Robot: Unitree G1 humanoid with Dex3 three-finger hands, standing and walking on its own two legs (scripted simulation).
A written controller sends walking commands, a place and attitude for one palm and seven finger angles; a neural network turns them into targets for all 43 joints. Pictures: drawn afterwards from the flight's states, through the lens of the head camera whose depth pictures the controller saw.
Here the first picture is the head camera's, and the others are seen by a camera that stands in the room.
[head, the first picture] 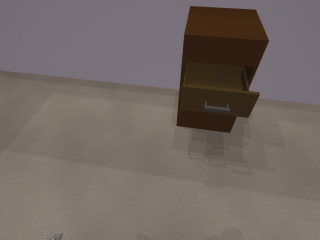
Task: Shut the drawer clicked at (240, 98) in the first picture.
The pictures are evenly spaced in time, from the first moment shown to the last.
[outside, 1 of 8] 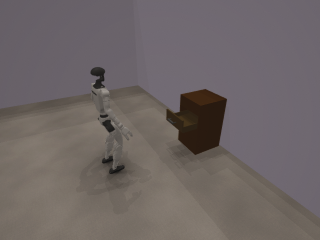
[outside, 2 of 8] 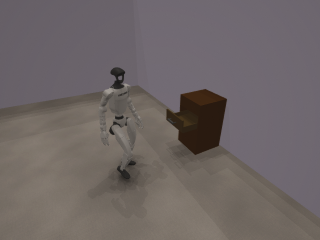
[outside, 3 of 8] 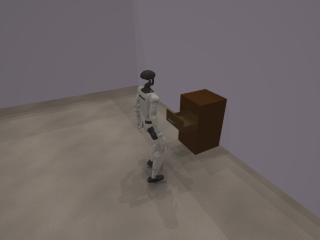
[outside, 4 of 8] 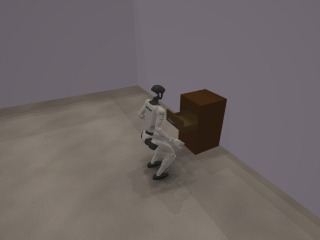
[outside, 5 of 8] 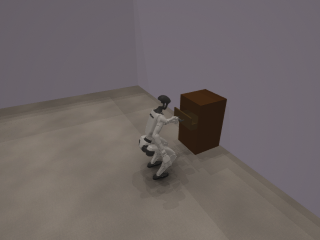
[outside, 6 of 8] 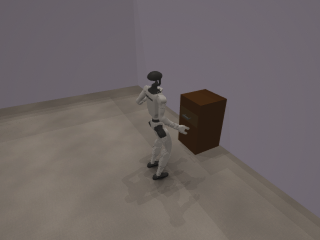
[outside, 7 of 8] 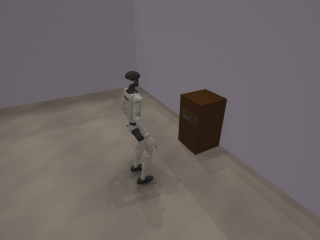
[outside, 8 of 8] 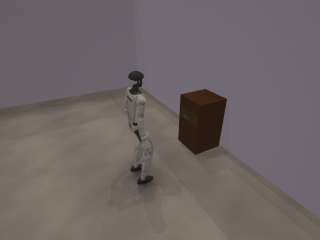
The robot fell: no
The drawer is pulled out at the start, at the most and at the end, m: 0.24 0.24 0.00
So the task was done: yes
